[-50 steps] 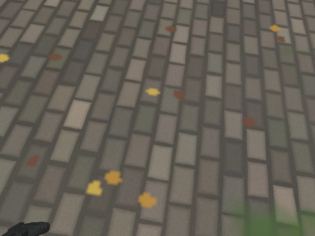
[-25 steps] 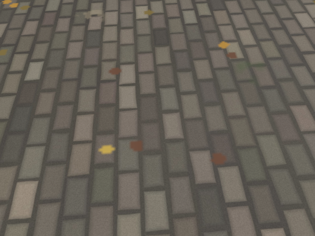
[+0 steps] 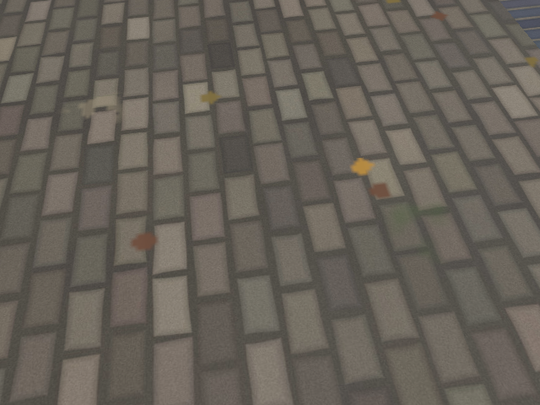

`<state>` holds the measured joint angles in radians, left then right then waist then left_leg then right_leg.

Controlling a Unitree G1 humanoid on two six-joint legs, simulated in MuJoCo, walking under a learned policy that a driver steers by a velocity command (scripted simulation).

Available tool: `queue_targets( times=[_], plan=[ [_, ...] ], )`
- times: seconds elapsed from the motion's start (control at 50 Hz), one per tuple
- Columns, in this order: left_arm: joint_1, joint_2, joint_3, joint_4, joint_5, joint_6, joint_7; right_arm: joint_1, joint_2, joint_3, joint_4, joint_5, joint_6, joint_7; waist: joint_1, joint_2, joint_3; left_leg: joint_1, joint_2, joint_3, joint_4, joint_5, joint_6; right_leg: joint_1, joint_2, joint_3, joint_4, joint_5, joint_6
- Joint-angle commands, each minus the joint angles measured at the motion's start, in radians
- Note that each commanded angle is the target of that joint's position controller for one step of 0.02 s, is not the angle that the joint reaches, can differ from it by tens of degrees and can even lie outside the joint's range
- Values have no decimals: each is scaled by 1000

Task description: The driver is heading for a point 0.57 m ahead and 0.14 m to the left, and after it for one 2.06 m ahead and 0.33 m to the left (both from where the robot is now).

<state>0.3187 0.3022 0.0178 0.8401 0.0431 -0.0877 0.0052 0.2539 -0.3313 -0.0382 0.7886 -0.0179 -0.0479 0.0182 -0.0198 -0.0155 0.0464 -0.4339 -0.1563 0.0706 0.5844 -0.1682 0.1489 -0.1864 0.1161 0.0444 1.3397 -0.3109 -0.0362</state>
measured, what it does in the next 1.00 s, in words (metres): walks ahead, turning left: right foot, then left foot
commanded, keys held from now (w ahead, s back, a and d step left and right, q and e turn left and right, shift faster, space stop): w+q+shift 0.48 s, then w+e+shift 0.52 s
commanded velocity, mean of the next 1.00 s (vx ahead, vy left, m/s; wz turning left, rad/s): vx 1.00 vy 0.00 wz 0.27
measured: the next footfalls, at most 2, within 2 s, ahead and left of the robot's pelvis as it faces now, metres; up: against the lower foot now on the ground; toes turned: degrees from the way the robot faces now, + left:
right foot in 0.32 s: +0.54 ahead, -0.15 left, +0.00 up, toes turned +18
left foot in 0.72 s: +0.81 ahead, +0.23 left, +0.00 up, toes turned +28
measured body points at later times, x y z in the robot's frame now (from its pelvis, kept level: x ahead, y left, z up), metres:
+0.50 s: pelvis +0.48 -0.02 +0.02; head +0.51 -0.02 +0.47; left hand +0.44 +0.28 -0.08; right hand +0.72 -0.25 -0.08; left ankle +0.40 +0.05 -0.61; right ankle +0.50 -0.16 -0.71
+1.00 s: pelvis +0.91 +0.16 +0.02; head +0.92 +0.16 +0.47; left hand +0.96 +0.47 -0.09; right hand +0.97 -0.12 -0.11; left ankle +0.77 +0.21 -0.71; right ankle +1.07 +0.08 -0.63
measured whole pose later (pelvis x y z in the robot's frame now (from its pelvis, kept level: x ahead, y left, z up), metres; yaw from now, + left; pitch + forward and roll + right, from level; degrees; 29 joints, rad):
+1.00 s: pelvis +0.91 +0.16 +0.02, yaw +15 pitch +0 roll +2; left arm 0.19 0.31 0.05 0.79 0.02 -0.01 -0.05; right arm 0.44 -0.31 -0.05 0.92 -0.02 -0.11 0.00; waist -0.03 -0.03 0.02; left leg 0.07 -0.04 0.22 0.27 -0.35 0.02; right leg -0.77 -0.12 -0.04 1.10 -0.08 -0.09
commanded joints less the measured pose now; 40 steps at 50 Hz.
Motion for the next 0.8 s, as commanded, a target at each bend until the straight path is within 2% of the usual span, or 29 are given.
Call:
queue_targets(
  times=[0.02,0.04,0.08,0.14,0.18,0.24,0.26,0.28,0.3,0.32,0.34,0.36,0.38,0.4,0.42,0.44,0.46,0.5,0.54,0.58,0.62,0.64,0.68,0.7,0.72,0.74,0.76,0.78,0.8],
  plan=[
    [-142,109,-6,-177,29,-36,-14,184,-90,-38,27,3,-9,-11,-18,-81,-45,384,332,-689,-350,-200,207,-514,-140,100,53,2,15],
    [-133,90,-16,-189,45,-16,-18,172,-82,-30,42,3,-15,-16,31,-64,3,270,287,-629,-372,-158,192,-479,-154,86,-5,-15,28],
    [-152,70,-33,-225,49,15,-22,163,-117,-38,42,8,-34,-11,67,-10,56,121,246,-563,-417,-133,198,-461,-193,53,-162,-60,54],
    [-330,51,-56,-303,15,11,-42,127,-137,-56,17,13,-45,-9,31,23,107,-83,170,-457,-501,-56,150,-278,-204,-17,-531,203,87],
    [-376,31,-59,-313,-9,11,-46,152,-151,-68,22,29,-51,3,-16,39,72,-80,164,-442,-510,85,101,-128,-172,-46,-666,422,84],
    [-387,71,-42,-315,-9,6,-31,215,-170,-83,37,31,-41,1,-55,56,17,169,184,-461,-385,302,53,-129,-140,-38,-796,407,71],
    [-355,92,-32,-306,-7,1,-23,225,-179,-86,41,26,-36,-5,-43,57,-18,239,187,-464,-296,428,33,-91,-118,-38,-828,340,65],
    [-264,128,-12,-279,-8,-5,-11,226,-202,-91,44,18,-34,-8,1,49,-95,285,179,-450,-141,571,11,12,-88,-43,-837,235,53],
    [-107,159,7,-242,-7,-12,2,192,-221,-95,39,14,-36,-4,97,38,-187,237,144,-425,79,580,-13,201,-109,-33,-836,181,40],
    [107,230,40,-210,10,-18,24,155,-166,-81,18,13,-48,-3,197,-3,-307,89,104,-376,374,395,-24,438,-266,107,-813,-65,8],
    [201,301,62,-191,48,-12,35,177,11,-39,-30,38,-54,-11,171,-245,-412,-196,16,-262,684,-348,-37,656,-573,538,-928,-376,-43],
    [133,321,79,-182,25,3,27,208,-28,-27,-72,45,-42,-13,104,-370,-450,-334,68,-200,830,-299,-30,620,-631,868,-1069,-479,-113],
    [33,193,60,-200,18,7,22,99,-85,-35,-50,21,-23,-17,113,-184,-270,-390,147,-171,834,-187,-30,478,-558,680,-1073,-479,-99],
    [-4,123,44,-189,14,7,16,34,-85,-37,-54,6,-14,-4,109,-84,-157,-379,180,-154,777,-124,-38,352,-503,480,-1063,-278,-82],
    [-3,100,38,-170,20,6,14,-4,-73,-38,-58,-2,-4,11,96,-53,-106,-354,204,-149,749,-111,-48,274,-460,348,-1073,-104,-63],
    [26,81,31,-137,15,1,16,-21,-47,-34,-74,-13,10,26,77,-73,-70,-346,223,-148,735,-113,-53,224,-430,245,-1081,13,-52],
    [55,56,26,-103,3,-8,10,-38,-18,-27,-92,-15,25,36,61,-105,-49,-353,239,-140,728,-114,-55,199,-419,174,-1082,120,-38],
    [91,18,17,-60,-17,-27,-7,-115,20,-8,-146,-22,39,49,45,-95,-26,-386,247,-137,697,-102,-53,171,-401,80,-1107,308,-35],
    [78,40,18,-41,-14,-45,-12,-171,30,10,-192,-30,29,61,11,-88,9,-362,221,-164,557,-17,-50,99,-377,13,-1175,365,-55],
    [41,78,25,-32,-17,-48,-12,-235,1,22,-218,-27,20,74,-17,-52,68,-250,195,-107,296,89,-52,6,-334,-84,-1269,356,-66],
    [96,120,29,5,-32,-42,-14,-302,0,34,-226,-25,10,82,-4,-25,104,-61,162,9,136,155,-36,-47,-338,-97,-1366,501,-98],
    [114,147,32,24,-36,-38,-16,-300,-7,35,-218,-27,7,78,-15,-24,99,6,152,25,98,165,-27,-10,-340,-99,-1342,665,-103],
    [142,222,45,47,-34,-32,-14,-197,-58,17,-181,-39,2,49,-78,-54,-11,182,88,36,81,46,-12,107,-353,-114,-1105,1157,-102],
    [129,249,50,52,-31,-21,-6,-13,-92,-1,-124,-45,-1,30,-173,-71,-115,384,76,1,48,-1,-2,88,-352,-108,-869,1206,-90],
    [116,237,45,47,-35,-16,-4,160,-147,-25,-70,-56,-5,8,-259,-69,-200,634,145,-68,3,-18,0,-65,-301,-108,-580,1000,-76],
    [172,91,18,19,-18,-13,-11,246,-245,-48,-46,-71,-12,-14,-197,139,-331,836,434,-374,-18,-283,-11,-267,-182,-87,-181,89,-80],
    [266,41,11,-19,-69,-8,-7,222,-277,-58,-77,-67,-11,-21,-120,253,-496,913,641,-833,-205,-431,41,-463,-99,33,99,-162,-79],
    [120,131,35,-28,-58,1,-2,153,-198,-51,-68,-44,-11,-22,-127,86,-316,758,568,-718,-267,-411,24,-550,-158,48,101,-33,-85],
    [78,103,31,-35,-56,2,-10,82,-132,-34,-57,-38,-22,-20,-82,82,-151,606,527,-562,-289,-287,25,-565,-191,30,40,42,-79]
  ],
)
